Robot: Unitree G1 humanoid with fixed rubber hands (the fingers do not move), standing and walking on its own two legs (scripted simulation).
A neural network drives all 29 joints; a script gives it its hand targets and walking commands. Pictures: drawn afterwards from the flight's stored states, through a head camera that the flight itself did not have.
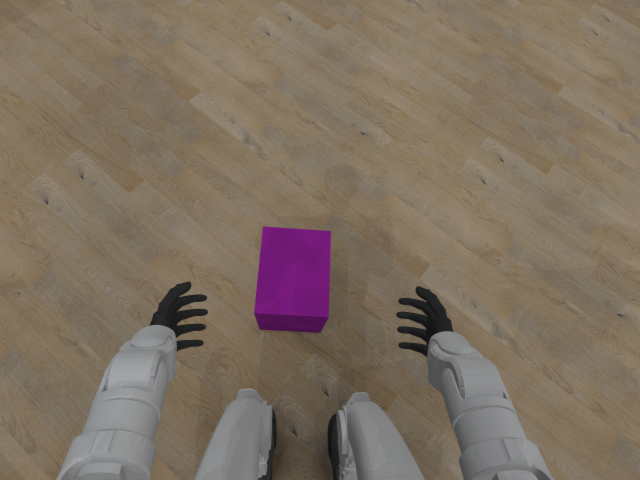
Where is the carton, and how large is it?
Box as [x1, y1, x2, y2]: [254, 227, 330, 332]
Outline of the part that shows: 263,227 254,313 259,328 320,332 328,316 330,231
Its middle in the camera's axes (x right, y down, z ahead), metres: -0.06 +0.12 +1.04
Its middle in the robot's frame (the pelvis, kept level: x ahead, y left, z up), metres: +0.51 +0.01 -0.58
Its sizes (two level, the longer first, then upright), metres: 0.218 0.171 0.222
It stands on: the floor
